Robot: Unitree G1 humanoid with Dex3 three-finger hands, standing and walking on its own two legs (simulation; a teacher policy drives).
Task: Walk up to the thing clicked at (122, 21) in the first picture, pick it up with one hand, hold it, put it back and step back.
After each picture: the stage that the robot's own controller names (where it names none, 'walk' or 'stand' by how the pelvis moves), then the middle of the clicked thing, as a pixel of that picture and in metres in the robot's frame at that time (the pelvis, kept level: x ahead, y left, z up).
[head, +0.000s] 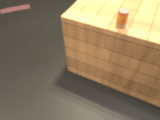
stand; (122, 18) +0.88 -0.25 -0.08
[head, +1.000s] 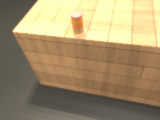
walk; (77, 22) +0.79 +0.07 -0.05
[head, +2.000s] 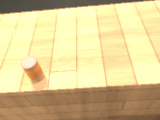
stand; (33, 69) +0.46 +0.25 -0.06
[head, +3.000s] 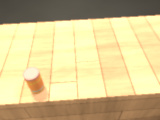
stand; (34, 80) +0.43 +0.23 -0.08
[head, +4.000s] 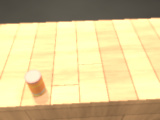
stand; (35, 83) +0.42 +0.22 -0.08
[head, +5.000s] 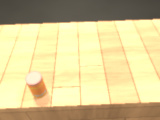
stand; (36, 85) +0.41 +0.22 -0.08
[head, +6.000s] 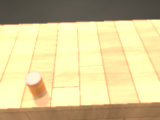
stand; (36, 85) +0.41 +0.22 -0.08
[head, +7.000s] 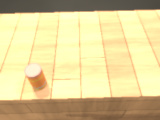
rise first; (36, 77) +0.42 +0.22 -0.08
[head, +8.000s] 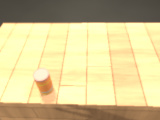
rise first; (43, 82) +0.42 +0.21 -0.08
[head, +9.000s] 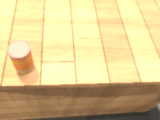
go down; (22, 58) +0.43 +0.19 -0.01
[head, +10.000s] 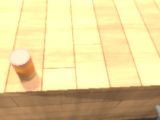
go down; (23, 65) +0.43 +0.20 -0.01
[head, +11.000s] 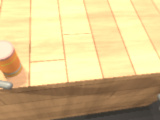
close in; (7, 59) +0.43 +0.21 +0.02
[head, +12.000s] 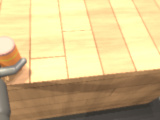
lift; (8, 56) +0.44 +0.21 +0.03
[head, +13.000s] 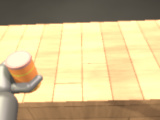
lift; (24, 72) +0.32 +0.19 +0.15
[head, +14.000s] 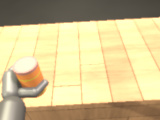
hold; (31, 77) +0.32 +0.17 +0.11
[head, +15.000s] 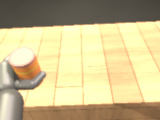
hold; (28, 69) +0.33 +0.18 +0.15
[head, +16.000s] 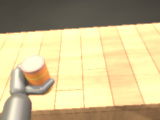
hold; (38, 76) +0.33 +0.15 +0.12
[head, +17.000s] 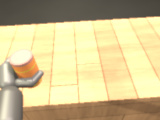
crouch; (27, 69) +0.36 +0.18 +0.11
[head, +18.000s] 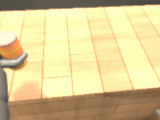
lower; (11, 51) +0.44 +0.22 +0.09
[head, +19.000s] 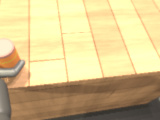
lower; (7, 58) +0.44 +0.20 +0.02
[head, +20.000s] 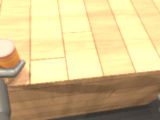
lower; (8, 58) +0.44 +0.21 +0.02
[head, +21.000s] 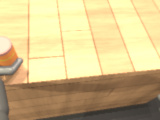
lower; (5, 56) +0.44 +0.21 +0.02
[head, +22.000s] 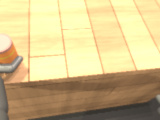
lower; (5, 53) +0.45 +0.21 +0.03
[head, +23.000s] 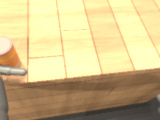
withdraw; (5, 55) +0.44 +0.21 +0.02
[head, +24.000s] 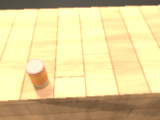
sink last; (38, 74) +0.41 +0.19 -0.02
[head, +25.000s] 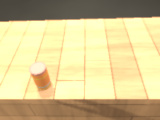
stand; (40, 76) +0.43 +0.22 -0.03
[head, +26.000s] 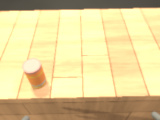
stand; (35, 74) +0.41 +0.21 -0.01
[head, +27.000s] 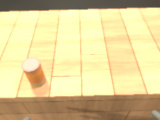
stand; (34, 73) +0.42 +0.21 -0.01
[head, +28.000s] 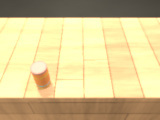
stand; (41, 75) +0.44 +0.20 -0.05
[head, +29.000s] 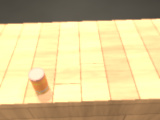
stand; (39, 81) +0.43 +0.21 -0.08
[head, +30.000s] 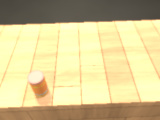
stand; (38, 84) +0.42 +0.21 -0.08
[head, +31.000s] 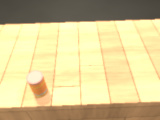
stand; (37, 84) +0.41 +0.21 -0.08
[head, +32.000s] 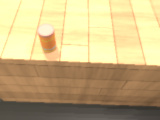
walk; (47, 38) +0.55 +0.16 -0.05
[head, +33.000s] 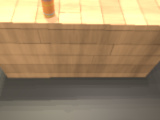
walk; (48, 5) +0.82 +0.20 -0.07
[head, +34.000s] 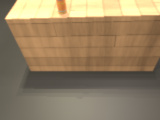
stand; (61, 5) +1.08 +0.20 -0.07
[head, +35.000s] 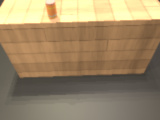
stand; (51, 9) +1.01 +0.20 -0.08
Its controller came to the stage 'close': yes
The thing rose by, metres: 0.22
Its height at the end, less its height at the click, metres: +0.00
